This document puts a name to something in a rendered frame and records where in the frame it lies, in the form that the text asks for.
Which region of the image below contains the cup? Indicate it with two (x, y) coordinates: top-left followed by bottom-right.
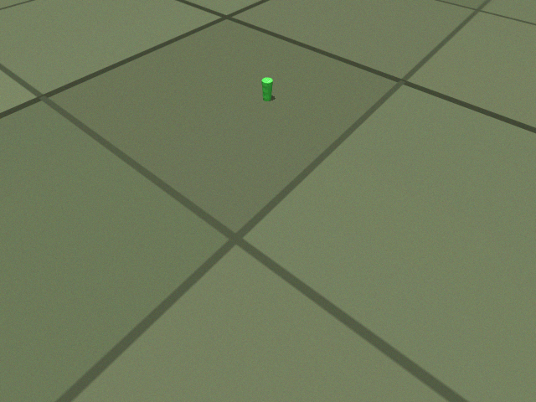
(262, 77), (273, 101)

